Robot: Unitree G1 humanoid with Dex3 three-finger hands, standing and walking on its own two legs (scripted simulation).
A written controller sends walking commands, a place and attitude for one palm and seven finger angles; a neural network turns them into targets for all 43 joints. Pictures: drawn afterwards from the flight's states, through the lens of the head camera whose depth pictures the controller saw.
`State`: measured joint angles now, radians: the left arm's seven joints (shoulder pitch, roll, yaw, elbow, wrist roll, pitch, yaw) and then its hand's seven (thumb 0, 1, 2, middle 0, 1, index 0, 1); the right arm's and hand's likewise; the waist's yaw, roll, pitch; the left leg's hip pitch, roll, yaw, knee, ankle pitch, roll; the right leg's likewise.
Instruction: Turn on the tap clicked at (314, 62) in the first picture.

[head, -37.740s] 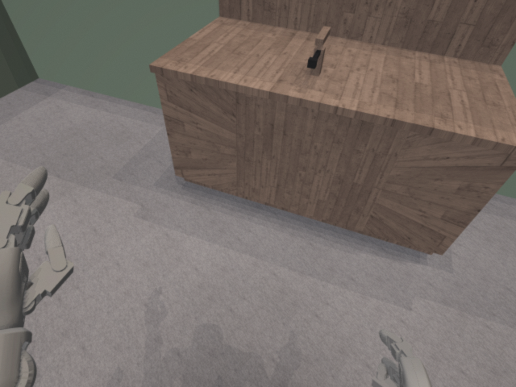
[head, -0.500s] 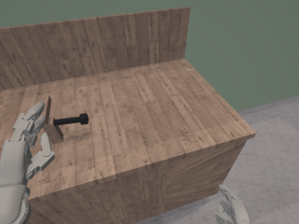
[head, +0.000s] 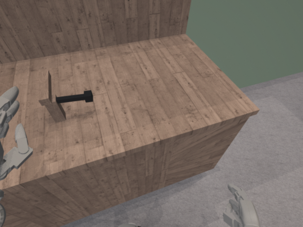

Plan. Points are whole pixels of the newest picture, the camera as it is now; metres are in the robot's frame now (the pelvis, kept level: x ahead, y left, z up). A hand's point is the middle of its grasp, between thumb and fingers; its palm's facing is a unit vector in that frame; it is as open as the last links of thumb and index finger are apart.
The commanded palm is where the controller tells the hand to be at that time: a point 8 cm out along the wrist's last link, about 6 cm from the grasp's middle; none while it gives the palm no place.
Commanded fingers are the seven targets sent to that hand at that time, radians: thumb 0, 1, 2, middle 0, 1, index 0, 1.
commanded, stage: step back with the hand held close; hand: left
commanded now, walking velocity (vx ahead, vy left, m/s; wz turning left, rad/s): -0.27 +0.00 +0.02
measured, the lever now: (88, 96) +0.50 +0.27 +0.02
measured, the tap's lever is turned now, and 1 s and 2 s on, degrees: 82 82 82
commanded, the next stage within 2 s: stop stepping back and stand still in 0.60 s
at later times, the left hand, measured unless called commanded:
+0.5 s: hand (0, 196) +0.13 +0.25 +0.17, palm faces +0.38 -0.84 -0.39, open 7.4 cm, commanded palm +0.07 +0.29 +0.18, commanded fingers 0.00 0.90 0.90 -0.20 -0.30 -0.20 -0.30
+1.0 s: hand out of the picture -0.03 +0.23 +0.16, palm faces +0.42 -0.83 -0.37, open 7.4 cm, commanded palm -0.09 +0.27 +0.18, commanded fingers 0.00 0.90 0.90 -0.20 -0.30 -0.20 -0.30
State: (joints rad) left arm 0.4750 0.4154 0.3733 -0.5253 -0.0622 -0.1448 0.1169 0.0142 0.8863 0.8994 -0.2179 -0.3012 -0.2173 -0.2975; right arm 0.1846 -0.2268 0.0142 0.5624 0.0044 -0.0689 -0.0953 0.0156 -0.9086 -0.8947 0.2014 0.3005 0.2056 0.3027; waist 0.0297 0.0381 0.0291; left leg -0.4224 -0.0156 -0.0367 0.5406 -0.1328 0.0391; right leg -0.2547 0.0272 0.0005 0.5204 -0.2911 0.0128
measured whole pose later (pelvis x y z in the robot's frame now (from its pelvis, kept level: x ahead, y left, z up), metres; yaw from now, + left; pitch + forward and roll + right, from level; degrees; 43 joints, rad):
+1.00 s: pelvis -0.23 -0.02 -0.02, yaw +3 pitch +1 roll +3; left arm 0.51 0.42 0.38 -0.61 -0.06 -0.13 0.16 0.01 0.88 0.90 -0.22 -0.30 -0.22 -0.30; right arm 0.22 -0.22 -0.04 0.63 0.00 -0.12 -0.08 0.01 -0.91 -0.89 0.20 0.30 0.21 0.30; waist -0.04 -0.12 -0.02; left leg -0.16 0.00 0.01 0.60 -0.50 -0.02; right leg -0.58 -0.05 0.01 0.80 -0.29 0.00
